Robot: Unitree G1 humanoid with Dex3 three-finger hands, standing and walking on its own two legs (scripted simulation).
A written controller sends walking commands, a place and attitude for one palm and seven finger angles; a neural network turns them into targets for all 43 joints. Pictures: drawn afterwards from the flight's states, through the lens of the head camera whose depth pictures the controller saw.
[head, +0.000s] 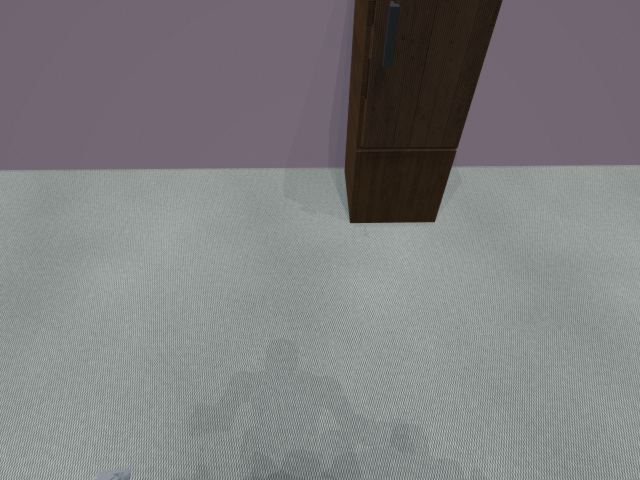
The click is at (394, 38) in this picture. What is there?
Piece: cupboard door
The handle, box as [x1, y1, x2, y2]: [382, 1, 399, 67]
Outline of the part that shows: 393,1 390,1 388,10 382,61 383,67 391,67 399,10 399,5 395,4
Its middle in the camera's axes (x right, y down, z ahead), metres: +0.20 -0.61 +1.15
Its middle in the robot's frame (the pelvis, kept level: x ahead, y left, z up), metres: +1.29 -0.15 +0.06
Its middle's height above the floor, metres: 0.83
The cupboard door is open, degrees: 0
